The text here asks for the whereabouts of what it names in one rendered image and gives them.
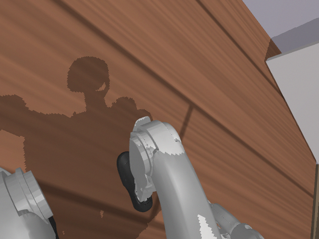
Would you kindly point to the left robot foot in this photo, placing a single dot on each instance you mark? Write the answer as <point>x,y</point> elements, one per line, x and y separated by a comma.
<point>53,224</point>

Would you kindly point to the right robot arm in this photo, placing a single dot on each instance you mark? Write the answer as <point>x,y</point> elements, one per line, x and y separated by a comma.
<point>244,231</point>

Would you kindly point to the right robot hand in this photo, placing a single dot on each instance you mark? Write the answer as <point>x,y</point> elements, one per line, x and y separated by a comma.
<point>226,221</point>

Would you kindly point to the right robot foot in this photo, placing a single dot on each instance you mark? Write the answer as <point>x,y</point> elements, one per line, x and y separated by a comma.
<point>123,166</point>

